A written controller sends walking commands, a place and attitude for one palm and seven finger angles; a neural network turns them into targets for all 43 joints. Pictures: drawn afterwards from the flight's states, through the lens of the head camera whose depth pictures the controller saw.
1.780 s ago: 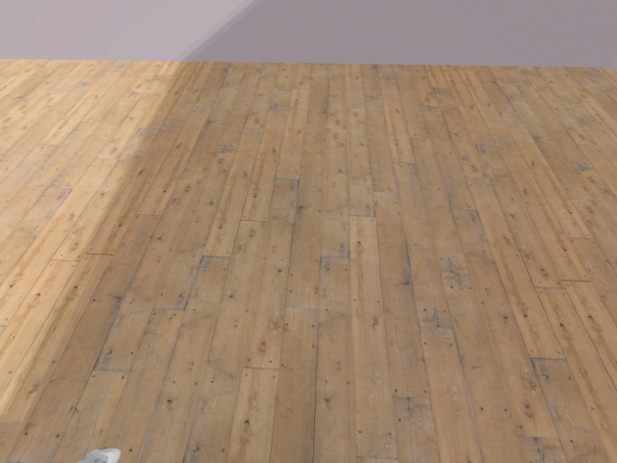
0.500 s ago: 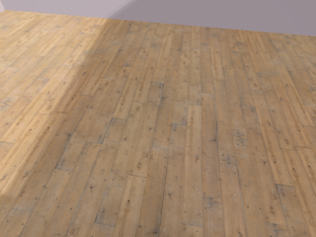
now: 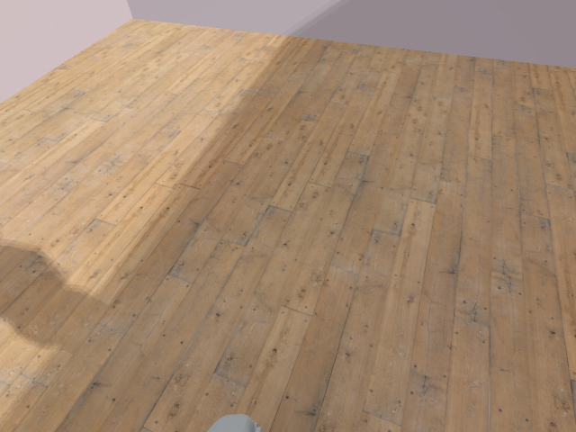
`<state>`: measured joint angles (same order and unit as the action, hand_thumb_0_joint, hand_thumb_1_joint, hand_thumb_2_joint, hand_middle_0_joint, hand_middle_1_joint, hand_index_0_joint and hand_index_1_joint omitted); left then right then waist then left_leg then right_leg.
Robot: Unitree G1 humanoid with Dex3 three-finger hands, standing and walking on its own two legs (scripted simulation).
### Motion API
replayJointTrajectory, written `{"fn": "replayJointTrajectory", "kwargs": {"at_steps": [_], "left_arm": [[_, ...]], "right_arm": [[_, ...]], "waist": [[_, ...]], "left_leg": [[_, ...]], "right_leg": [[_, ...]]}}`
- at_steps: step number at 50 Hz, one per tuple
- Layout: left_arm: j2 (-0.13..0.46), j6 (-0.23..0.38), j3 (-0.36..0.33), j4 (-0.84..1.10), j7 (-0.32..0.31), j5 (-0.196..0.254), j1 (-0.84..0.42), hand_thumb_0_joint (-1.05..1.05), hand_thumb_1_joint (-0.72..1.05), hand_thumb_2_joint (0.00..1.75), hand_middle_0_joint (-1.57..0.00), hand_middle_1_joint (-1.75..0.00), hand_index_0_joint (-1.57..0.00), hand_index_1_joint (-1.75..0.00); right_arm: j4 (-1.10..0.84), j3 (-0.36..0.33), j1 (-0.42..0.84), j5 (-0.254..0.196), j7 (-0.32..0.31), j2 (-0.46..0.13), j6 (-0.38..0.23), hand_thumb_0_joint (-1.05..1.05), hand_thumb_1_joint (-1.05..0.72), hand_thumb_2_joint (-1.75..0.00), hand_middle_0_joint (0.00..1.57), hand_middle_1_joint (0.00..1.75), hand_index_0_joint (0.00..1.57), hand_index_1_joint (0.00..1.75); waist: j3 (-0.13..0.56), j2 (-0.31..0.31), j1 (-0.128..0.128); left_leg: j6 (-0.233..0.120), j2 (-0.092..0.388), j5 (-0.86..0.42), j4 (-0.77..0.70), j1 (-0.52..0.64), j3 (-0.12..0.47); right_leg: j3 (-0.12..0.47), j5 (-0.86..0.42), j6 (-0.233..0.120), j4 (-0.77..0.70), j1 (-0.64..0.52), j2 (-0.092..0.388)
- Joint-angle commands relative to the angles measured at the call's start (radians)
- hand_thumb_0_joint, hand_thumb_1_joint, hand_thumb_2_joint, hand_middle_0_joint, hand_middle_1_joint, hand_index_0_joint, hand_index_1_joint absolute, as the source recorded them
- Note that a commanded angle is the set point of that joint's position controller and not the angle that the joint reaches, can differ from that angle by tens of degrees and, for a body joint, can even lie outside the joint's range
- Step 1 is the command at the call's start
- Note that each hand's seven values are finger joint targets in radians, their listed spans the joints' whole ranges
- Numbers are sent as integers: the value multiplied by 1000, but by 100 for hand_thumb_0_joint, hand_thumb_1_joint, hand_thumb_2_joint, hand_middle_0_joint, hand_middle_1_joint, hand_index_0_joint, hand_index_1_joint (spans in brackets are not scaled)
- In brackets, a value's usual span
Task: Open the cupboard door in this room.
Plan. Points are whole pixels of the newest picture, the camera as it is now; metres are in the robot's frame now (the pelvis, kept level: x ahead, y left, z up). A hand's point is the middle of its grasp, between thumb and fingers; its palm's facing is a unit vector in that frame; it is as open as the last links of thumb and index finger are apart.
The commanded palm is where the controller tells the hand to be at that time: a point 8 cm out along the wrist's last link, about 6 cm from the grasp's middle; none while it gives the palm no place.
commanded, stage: turn or walk to find it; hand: left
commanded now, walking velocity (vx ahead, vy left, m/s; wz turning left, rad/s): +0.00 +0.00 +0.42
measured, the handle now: out of the picture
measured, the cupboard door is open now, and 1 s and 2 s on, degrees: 0 0 0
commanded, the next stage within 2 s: stand and wait in 1.54 s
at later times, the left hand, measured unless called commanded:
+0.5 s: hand out of the picture +0.00 +0.24 -0.16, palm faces +0.24 -0.93 -0.28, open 7.4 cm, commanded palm none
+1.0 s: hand out of the picture -0.10 +0.22 -0.19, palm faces +0.45 -0.86 -0.22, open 7.4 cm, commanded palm none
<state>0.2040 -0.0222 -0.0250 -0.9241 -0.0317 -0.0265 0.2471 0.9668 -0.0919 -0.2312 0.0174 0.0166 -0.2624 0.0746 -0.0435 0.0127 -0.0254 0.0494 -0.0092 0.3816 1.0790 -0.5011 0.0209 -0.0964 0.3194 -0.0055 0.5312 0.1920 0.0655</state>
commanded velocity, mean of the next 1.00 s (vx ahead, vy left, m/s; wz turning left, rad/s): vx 0.00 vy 0.00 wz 0.42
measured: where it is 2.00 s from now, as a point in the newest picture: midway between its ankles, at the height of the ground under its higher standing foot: outside the picture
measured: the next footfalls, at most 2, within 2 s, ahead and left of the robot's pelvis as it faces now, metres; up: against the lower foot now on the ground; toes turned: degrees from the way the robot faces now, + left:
left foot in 0.16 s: +0.02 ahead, +0.15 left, +0.00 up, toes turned +9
right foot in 0.54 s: +0.04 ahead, -0.10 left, +0.00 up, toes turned +9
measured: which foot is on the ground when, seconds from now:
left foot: up 0.00-0.14, down 0.16-0.54, up 0.56-0.90, down 0.92-1.00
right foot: down 0.00-0.18, up 0.20-0.52, down 0.54-0.92, up 0.94-1.00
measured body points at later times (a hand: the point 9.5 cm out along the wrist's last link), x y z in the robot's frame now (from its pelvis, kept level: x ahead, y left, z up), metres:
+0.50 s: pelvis -0.02 +0.01 +0.00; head +0.00 +0.01 +0.45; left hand -0.01 +0.28 -0.14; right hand +0.11 -0.20 -0.15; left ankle -0.02 +0.14 -0.74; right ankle +0.00 -0.11 -0.72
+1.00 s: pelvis -0.05 +0.02 -0.01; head -0.03 +0.07 +0.44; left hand -0.13 +0.27 -0.17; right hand +0.13 -0.17 -0.14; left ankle -0.09 +0.12 -0.74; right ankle -0.01 -0.10 -0.70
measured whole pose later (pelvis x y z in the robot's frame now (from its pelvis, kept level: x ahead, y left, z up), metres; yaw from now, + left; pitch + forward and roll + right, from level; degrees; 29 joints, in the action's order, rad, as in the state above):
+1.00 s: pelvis -0.05 +0.02 -0.01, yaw +25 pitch +0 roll +0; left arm 0.25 -0.07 -0.06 -0.97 -0.02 -0.02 0.24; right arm 0.96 -0.05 -0.18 0.02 0.01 -0.19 0.03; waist -0.08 -0.08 0.01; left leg -0.03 0.01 0.32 0.60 -0.28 -0.07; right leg -0.12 0.51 0.05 0.93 0.39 0.12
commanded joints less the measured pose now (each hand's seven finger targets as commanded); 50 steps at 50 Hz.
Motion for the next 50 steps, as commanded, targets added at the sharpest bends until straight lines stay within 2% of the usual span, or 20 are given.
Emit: {"fn": "replayJointTrajectory", "kwargs": {"at_steps": [1,5,7,8,9,10,14,19,24,25,27,28,32,39,42,44,45,46,47,50], "left_arm": [[207,28,-56,44,-8,-8,48,0,90,90,-20,-30,-20,-30],[243,20,-70,30,-7,-7,60,0,90,90,-20,-30,-20,-30],[211,9,-65,35,-1,7,56,0,90,90,-20,-30,-20,-30],[150,2,-56,67,5,13,76,0,90,90,-20,-30,-20,-30],[122,-1,-40,97,4,5,23,0,90,90,-20,-30,-20,-30],[126,-14,-42,93,-2,6,-41,0,90,90,-20,-30,-20,-30],[118,-13,-50,45,18,9,-3,0,90,90,-20,-30,-20,-30],[96,-15,-47,56,17,13,-14,0,90,90,-20,-30,-20,-30],[89,5,-47,48,10,17,85,0,90,90,-20,-30,-20,-30],[111,15,-53,43,6,12,115,0,90,90,-20,-30,-20,-30],[265,29,-77,66,-3,-5,113,0,90,90,-20,-30,-20,-30],[233,31,-77,76,-7,2,92,0,90,90,-20,-30,-20,-30],[152,32,-52,104,-6,-1,-55,0,90,90,-20,-30,-20,-30],[202,27,-68,39,-5,-6,69,0,90,90,-20,-30,-20,-30],[216,21,-78,28,-5,-7,59,0,90,90,-20,-30,-20,-30],[207,14,-79,25,-1,3,37,0,90,90,-20,-30,-20,-30],[173,7,-74,34,3,11,46,0,90,90,-20,-30,-20,-30],[107,1,-58,69,11,14,37,0,90,90,-20,-30,-20,-30],[107,-11,-48,90,4,5,-36,0,90,90,-20,-30,-20,-30],[111,-13,-62,53,13,9,-59,0,90,90,-20,-30,-20,-30]], "right_arm": [[-83,8,99,-7,0,-32,-24,0,-90,-90,20,30,20,30],[-78,20,71,-11,-5,-35,-41,0,-90,-90,20,30,20,30],[-61,10,-3,-7,-5,-89,-55,0,-90,-90,20,30,20,30],[-65,-11,-30,2,-8,-192,-64,0,-90,-90,20,30,20,30],[-58,-21,-74,-4,-11,-238,-56,0,-90,-90,20,30,20,30],[-38,-20,-92,-1,-26,-212,-64,0,-90,-90,20,30,20,30],[-79,7,62,3,-35,-146,-66,0,-90,-90,20,30,20,30],[-80,-2,45,6,-32,-149,-57,0,-90,-90,20,30,20,30],[-98,-11,76,5,-24,-146,-46,0,-90,-90,20,30,20,30],[-105,-10,76,-1,-20,-124,-46,0,-90,-90,20,30,20,30],[-145,0,70,-4,-13,-33,-46,0,-90,-90,20,30,20,30],[-130,-12,80,6,-15,-74,-31,0,-90,-90,20,30,20,30],[-63,-10,23,6,6,-49,-20,0,-90,-90,20,30,20,30],[-73,15,113,-4,2,-14,-27,0,-90,-90,20,30,20,30],[-68,20,78,-10,-3,-12,-40,0,-90,-90,20,30,20,30],[-50,18,14,-5,-6,-33,-49,0,-90,-90,20,30,20,30],[-46,6,-22,-1,-6,-90,-60,0,-90,-90,20,30,20,30],[-53,-14,-49,3,-9,-185,-63,0,-90,-90,20,30,20,30],[-34,-21,-97,3,-20,-204,-58,0,-90,-90,20,30,20,30],[-51,5,11,5,-39,-126,-65,0,-90,-90,20,30,20,30]], "waist": [[-21,-190,53],[48,-206,44],[103,-73,3],[135,208,-3],[121,251,-29],[128,234,-50],[65,155,18],[51,141,3],[74,116,45],[84,55,63],[54,-331,75],[47,-299,74],[-18,-164,1],[35,-182,75],[74,-209,62],[93,-156,23],[126,1,5],[106,297,-5],[100,262,-47],[40,187,5]], "left_leg": [[6,25,65,-150,16,-54],[-9,8,6,-434,173,-110],[-37,51,-254,-675,402,-56],[-139,302,-570,-708,545,249],[-247,413,-743,-721,490,322],[-253,378,-677,-733,444,330],[-207,237,-482,-738,334,180],[-223,234,-411,-748,313,217],[-182,189,-373,-657,205,246],[-140,141,-300,-583,139,214],[-29,-57,180,-163,-97,17],[-37,-11,163,-21,-65,84],[-9,31,-17,122,-32,18],[5,33,74,-216,47,-75],[-7,32,52,-396,134,-109],[-20,35,-129,-601,286,-118],[-55,123,-298,-697,427,-3],[-160,363,-611,-734,514,297],[-239,411,-619,-762,431,329],[-212,283,-558,-749,351,203]], "right_leg": [[142,-427,-146,-166,-24,261],[97,-549,-112,-50,-51,262],[11,-418,-20,131,67,201],[-58,10,57,326,298,81],[-11,337,66,482,348,35],[64,299,67,561,360,37],[69,122,73,550,319,36],[52,128,75,362,243,3],[30,-22,65,19,17,-38],[51,-103,61,-112,-82,-8],[449,-211,-109,-270,-113,394],[435,-130,-139,-295,0,384],[170,-148,-106,-251,75,235],[95,-440,-143,-162,-87,277],[64,-532,-126,-83,-103,290],[-3,-458,-58,10,-26,261],[-53,-301,0,150,99,203],[-90,207,75,350,345,73],[2,321,71,500,343,49],[81,139,67,600,357,58]]}}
